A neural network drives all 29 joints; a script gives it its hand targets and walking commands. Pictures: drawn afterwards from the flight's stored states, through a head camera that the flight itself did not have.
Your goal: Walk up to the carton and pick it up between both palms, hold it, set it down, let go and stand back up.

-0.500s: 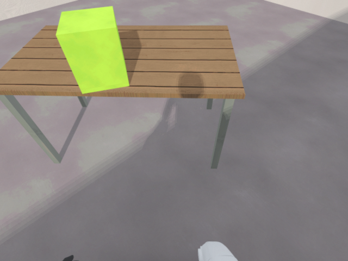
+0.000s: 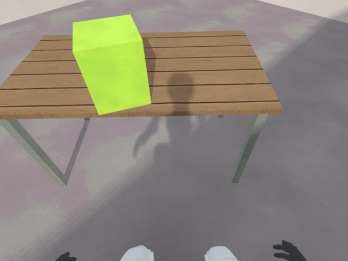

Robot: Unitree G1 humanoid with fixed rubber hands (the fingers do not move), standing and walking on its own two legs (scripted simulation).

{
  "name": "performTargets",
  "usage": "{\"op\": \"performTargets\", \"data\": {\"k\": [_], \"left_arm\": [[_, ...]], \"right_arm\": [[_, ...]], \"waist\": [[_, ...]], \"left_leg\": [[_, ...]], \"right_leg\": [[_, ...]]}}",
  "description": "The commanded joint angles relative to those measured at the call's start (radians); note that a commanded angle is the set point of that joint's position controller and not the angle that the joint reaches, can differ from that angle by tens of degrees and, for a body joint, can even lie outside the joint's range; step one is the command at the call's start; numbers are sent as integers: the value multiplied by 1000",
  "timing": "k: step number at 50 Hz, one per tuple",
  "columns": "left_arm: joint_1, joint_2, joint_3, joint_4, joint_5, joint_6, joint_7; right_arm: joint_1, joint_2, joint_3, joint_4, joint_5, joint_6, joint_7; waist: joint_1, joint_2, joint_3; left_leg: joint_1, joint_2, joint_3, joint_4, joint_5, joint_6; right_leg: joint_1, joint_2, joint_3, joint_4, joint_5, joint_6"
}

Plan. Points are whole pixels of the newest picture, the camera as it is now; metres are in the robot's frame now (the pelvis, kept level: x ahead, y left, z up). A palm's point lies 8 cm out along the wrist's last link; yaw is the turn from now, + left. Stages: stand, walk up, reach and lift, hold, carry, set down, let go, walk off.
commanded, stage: walk up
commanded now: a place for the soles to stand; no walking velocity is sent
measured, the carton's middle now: (114, 65) +0.74 +0.23 +0.06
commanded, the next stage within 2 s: none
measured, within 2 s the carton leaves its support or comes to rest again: neither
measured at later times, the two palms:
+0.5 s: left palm (7, 233) +0.21 +0.43 -0.08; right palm (224, 202) +0.28 -0.12 -0.08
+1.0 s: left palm (31, 154) +0.41 +0.44 -0.03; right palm (199, 200) +0.27 -0.05 -0.06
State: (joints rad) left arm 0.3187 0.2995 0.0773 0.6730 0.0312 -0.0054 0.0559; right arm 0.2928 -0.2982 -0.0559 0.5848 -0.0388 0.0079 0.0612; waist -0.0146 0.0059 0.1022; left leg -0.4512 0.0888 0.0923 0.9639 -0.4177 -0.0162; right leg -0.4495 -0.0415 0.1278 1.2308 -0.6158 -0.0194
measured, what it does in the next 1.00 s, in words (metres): steps to the left: right foot, then left foot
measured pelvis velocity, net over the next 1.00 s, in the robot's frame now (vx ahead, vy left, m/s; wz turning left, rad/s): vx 0.22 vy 0.22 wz -0.11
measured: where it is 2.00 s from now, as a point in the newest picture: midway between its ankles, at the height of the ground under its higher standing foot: (143, 251)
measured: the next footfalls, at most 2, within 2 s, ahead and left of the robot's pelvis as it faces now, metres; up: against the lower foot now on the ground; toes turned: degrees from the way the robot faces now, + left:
right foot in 0.16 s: +0.15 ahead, -0.07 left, +0.00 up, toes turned -4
left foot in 0.46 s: +0.26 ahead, +0.29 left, +0.00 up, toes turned +3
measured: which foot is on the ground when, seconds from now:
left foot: down 0.00-0.16, up 0.18-0.44, down 0.46-1.00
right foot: up 0.00-0.14, down 0.16-0.48, up 0.50-0.72, down 0.74-1.00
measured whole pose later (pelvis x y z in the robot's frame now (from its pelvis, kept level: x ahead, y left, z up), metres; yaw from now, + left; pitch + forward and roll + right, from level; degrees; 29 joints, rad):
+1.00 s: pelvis +0.22 +0.22 +0.04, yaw -6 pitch -2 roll +0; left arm 0.16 0.25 0.00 0.63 0.01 -0.01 0.01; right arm 0.31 -0.28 0.01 0.65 0.00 0.00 0.01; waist -0.02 0.01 0.06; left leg -0.25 0.02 0.18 0.63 -0.35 0.06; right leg -0.30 -0.01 0.02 0.63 -0.30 0.01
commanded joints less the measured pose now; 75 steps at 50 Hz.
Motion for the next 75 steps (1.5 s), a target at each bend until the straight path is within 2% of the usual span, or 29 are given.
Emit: {"op": "performTargets", "data": {"k": [1,4,6,7,8,9,10,12,17,21,23,24,25,26,28,30,33,35,36,37,38,39,40,42,43,45,48,51,75], "left_arm": [[-82,101,11,-144,-11,-29,-4],[-29,67,9,-140,-21,-44,-22],[56,48,15,-119,-20,-59,-24],[143,54,23,-102,-9,-67,-18],[219,112,42,-97,13,-71,-6],[260,243,71,-113,45,-65,16],[243,234,67,-99,42,-47,36],[104,194,46,-117,35,-49,48],[1,178,32,-114,44,-75,31],[-13,213,51,-114,39,-56,22],[-52,173,34,-119,36,-37,11],[2,83,3,-119,32,-27,10],[-28,51,-7,-179,-11,-26,10],[-70,81,2,-198,-22,-20,22],[-44,85,4,-165,-18,-18,18],[14,98,13,-143,-7,-24,4],[9,57,0,-153,-14,-28,-20],[63,37,-4,-134,-16,-37,-30],[80,45,-3,-132,-11,-45,-34],[63,90,2,-145,-1,-51,-34],[-34,189,18,-167,-4,-50,-30],[-39,178,23,-148,-8,-37,-27],[-90,174,13,-151,-15,-30,-25],[-174,138,-9,-160,-29,-23,-33],[-165,93,-23,-160,-37,-21,-41],[-135,68,-32,-136,-34,-17,-42],[-147,64,-43,-124,-19,-18,-41],[-160,72,-46,-112,-20,-18,-38],[-117,101,-39,-46,-24,-20,-47]], "right_arm": [[64,-246,-63,-40,-7,-12,-47],[13,-194,-34,-17,-11,-6,-50],[-20,-188,-19,-9,-2,6,-45],[-48,-167,-4,-10,5,14,-39],[-21,-101,19,-24,2,18,-33],[-46,-64,29,-85,-7,25,-25],[-85,-156,-6,-88,-29,56,-28],[-73,-116,0,-73,-32,72,-21],[-44,-87,-14,-90,-6,55,3],[-26,-60,-23,-99,8,31,21],[154,-105,-59,-48,9,13,22],[254,-163,-77,-16,2,2,15],[226,-286,-91,-55,-15,-4,6],[152,-269,-77,-62,6,1,-10],[52,-250,-67,-59,4,5,-39],[0,-180,-41,-48,-1,5,-53],[-30,-168,-20,-28,2,-5,-68],[-66,-171,-4,-23,17,-1,-68],[-79,-158,12,-23,32,-1,-62],[-58,-110,34,-35,48,-5,-56],[-14,-78,45,-52,56,2,-52],[-34,-119,22,-31,47,20,-58],[-25,-102,25,-24,44,23,-56],[40,-113,17,-9,35,2,-55],[46,-151,9,-4,34,-14,-53],[31,-165,12,-2,41,-33,-55],[49,-155,15,-5,41,-29,-61],[56,-149,15,-18,38,-18,-60],[37,-137,10,-21,33,-1,-50]], "waist": [[-66,119,50],[-38,186,27],[20,141,-22],[69,98,-65],[105,-66,-123],[131,-251,-123],[127,-44,-63],[75,-50,68],[38,-185,3],[22,-219,-58],[-82,-81,-99],[-134,114,-159],[-173,388,-204],[-157,240,-157],[-102,164,-43],[-54,144,-41],[-21,141,-53],[38,112,-97],[68,85,-120],[71,-22,-163],[18,-124,-175],[39,-61,-143],[25,-97,-86],[-29,-104,-72],[-20,-51,-88],[14,-42,-114],[7,13,-153],[0,48,-176],[0,-23,-64]], "left_leg": [[213,339,-667,-679,-396,333],[91,268,-377,-587,-30,279],[-9,208,-215,-469,132,225],[-115,162,-142,-356,70,178],[-250,77,-55,-132,-30,99],[-398,-61,-11,168,-195,14],[-401,-18,-136,305,-201,4],[-446,25,-153,399,-73,-23],[-285,71,-154,198,-64,-39],[-5,26,-15,-93,16,6],[389,-67,100,-244,142,36],[529,-64,26,-302,109,74],[462,270,-573,-611,-141,238],[376,341,-696,-693,-208,330],[297,341,-631,-644,-209,356],[197,306,-498,-604,-113,325],[110,305,-351,-544,257,288],[36,257,-221,-444,454,217],[-36,233,-176,-394,421,167],[-109,182,-113,-302,304,93],[-31,31,-39,-185,32,15],[45,-7,-59,-156,-138,12],[54,-11,-71,-201,-88,16],[183,24,-103,-407,134,42],[208,73,-159,-489,233,57],[176,147,-214,-539,396,72],[245,127,-140,-513,595,20],[287,110,-96,-505,618,16],[234,88,-52,-594,119,58]], "right_leg": [[-379,-25,-42,139,75,-3],[-137,-10,-101,-165,-7,2],[143,24,-180,-447,206,-22],[340,49,-172,-579,340,-35],[498,-51,73,-702,221,-68],[496,-344,699,-965,-178,-173],[426,-420,751,-993,-203,-237],[332,-382,552,-928,23,-282],[263,-291,226,-790,485,-246],[113,-224,80,-714,396,-187],[-142,-153,-20,-564,217,-137],[-214,-48,-110,-291,207,-75],[-345,126,-178,8,-96,6],[-328,74,-18,142,-98,-2],[-364,8,-36,203,12,-2],[-249,-19,-58,94,37,6],[-56,-9,-94,-196,6,19],[184,13,-146,-475,232,-4],[316,23,-117,-610,401,-24],[402,-55,77,-714,437,-65],[233,-266,411,-825,347,-174],[164,-289,392,-840,292,-234],[112,-257,339,-824,313,-232],[31,-158,169,-761,374,-123],[47,-78,55,-685,448,-60],[164,-20,-28,-607,526,-17],[208,-35,-23,-652,584,-27],[218,-48,-28,-653,627,-27],[149,-45,29,-754,462,-23]]}}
